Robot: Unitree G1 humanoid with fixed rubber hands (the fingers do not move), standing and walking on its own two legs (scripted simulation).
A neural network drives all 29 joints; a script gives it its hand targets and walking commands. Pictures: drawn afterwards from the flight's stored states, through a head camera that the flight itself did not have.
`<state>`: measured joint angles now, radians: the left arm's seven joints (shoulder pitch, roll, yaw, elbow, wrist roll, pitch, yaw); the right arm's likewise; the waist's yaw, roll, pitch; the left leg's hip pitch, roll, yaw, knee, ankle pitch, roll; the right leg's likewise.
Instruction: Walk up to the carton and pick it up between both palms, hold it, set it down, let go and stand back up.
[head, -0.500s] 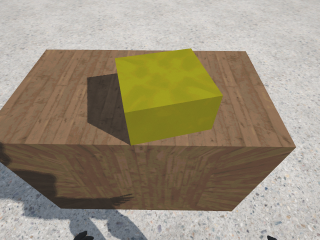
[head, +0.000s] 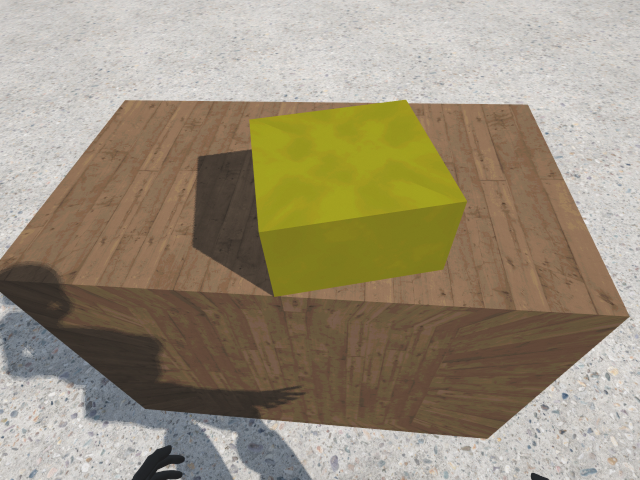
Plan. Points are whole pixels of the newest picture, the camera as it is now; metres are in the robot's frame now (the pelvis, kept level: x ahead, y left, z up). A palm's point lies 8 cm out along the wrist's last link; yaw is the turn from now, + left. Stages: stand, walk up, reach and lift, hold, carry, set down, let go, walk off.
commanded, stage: walk up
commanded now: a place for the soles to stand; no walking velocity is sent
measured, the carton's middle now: (343, 192) +0.54 -0.01 +0.03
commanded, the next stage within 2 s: none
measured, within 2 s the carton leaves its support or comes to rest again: neither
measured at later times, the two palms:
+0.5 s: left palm out of the picture +0.02 +0.30 -0.11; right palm out of the picture +0.15 -0.23 -0.09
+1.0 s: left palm (118, 466) +0.16 +0.29 -0.08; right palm (525, 434) +0.20 -0.24 -0.11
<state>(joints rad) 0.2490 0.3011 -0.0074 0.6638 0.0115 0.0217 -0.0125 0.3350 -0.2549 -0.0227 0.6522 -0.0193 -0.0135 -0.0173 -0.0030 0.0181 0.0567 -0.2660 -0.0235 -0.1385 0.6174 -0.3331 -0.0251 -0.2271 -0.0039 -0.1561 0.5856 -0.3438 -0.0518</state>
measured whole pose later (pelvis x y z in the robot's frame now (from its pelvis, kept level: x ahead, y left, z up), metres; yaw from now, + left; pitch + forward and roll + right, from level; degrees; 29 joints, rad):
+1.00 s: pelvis +0.06 +0.02 -0.01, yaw +3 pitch -3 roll -1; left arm 0.28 0.30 0.02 0.59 0.01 0.01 0.00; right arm 0.21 -0.31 -0.03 0.62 -0.01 0.04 -0.01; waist 0.00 0.05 0.10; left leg -0.30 0.03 0.00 0.70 -0.36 -0.01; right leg -0.33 -0.02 -0.01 0.69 -0.32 0.01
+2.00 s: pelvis +0.06 +0.02 -0.01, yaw -8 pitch -1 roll +1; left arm 0.28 0.30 0.01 0.56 0.01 0.01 -0.01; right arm 0.24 -0.32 -0.03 0.64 -0.01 0.03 0.01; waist -0.01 0.02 0.08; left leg -0.26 0.08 0.17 0.64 -0.35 -0.01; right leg -0.38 0.05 0.16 0.66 -0.26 0.01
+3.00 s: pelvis +0.06 +0.03 +0.00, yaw -12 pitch -2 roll +1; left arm 0.22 0.30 0.01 0.60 0.02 0.03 -0.01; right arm 0.31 -0.32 -0.03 0.62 -0.01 0.02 0.01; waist -0.02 0.01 0.08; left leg -0.22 0.05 0.16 0.62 -0.37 0.00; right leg -0.36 0.08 0.20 0.64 -0.24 0.02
